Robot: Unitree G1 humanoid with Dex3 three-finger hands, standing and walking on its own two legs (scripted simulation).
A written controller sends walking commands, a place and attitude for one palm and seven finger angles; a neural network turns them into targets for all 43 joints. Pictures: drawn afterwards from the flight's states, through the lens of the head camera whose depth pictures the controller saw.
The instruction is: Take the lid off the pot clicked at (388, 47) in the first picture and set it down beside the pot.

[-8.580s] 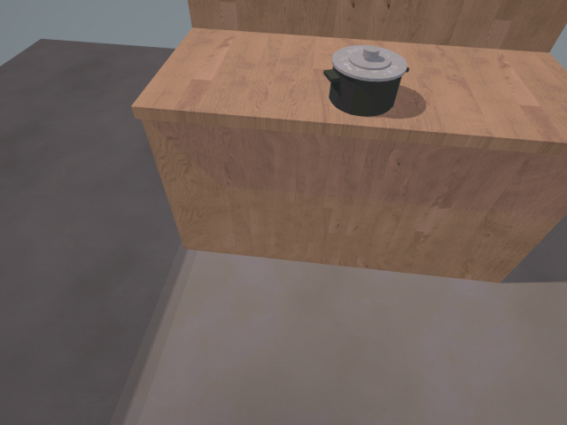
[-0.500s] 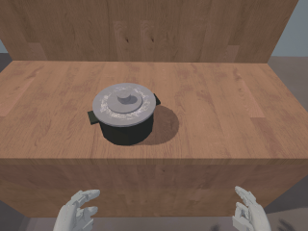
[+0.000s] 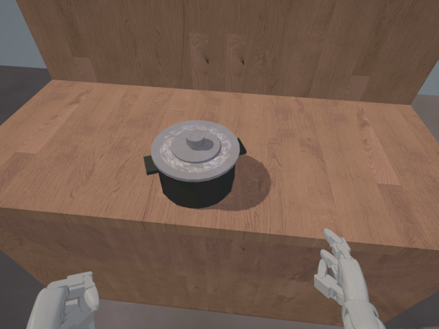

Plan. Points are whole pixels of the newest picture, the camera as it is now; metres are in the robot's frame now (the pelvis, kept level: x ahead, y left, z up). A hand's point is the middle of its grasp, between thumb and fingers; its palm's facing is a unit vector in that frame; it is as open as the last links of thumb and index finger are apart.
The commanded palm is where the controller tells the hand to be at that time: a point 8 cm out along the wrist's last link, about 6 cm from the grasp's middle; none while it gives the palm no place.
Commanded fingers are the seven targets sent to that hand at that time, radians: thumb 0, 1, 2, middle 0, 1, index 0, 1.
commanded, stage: raise the hand higher, near the body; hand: left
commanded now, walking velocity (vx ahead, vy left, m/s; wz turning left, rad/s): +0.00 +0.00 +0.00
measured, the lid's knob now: (195, 138) +0.48 +0.12 +0.09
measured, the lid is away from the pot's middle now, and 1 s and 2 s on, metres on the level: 0.00 0.00 0.00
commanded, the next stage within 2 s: reach forward and open the fingers in 0.70 s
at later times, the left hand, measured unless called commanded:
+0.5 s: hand (78, 279) +0.16 +0.24 +0.07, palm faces +0.28 -0.88 -0.37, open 3.1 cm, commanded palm +0.11 +0.28 +0.09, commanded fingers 0.00 0.90 0.90 -1.30 -1.50 -1.30 -1.50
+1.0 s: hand (67, 246) +0.20 +0.26 +0.10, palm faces +0.10 -0.26 -0.96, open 3.0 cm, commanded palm +0.16 +0.27 +0.14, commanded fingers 0.00 0.56 1.10 -1.18 -1.11 -1.18 -1.11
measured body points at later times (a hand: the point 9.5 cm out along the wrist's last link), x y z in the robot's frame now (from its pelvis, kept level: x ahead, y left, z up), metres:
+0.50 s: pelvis +0.00 +0.01 +0.00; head -0.01 +0.01 +0.45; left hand +0.14 +0.29 +0.09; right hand +0.24 -0.20 -0.02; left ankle -0.04 +0.11 -0.74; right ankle +0.02 -0.12 -0.74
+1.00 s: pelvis +0.00 +0.01 +0.00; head -0.01 +0.00 +0.45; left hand +0.18 +0.28 +0.15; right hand +0.25 -0.21 -0.01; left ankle -0.04 +0.11 -0.74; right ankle +0.02 -0.12 -0.74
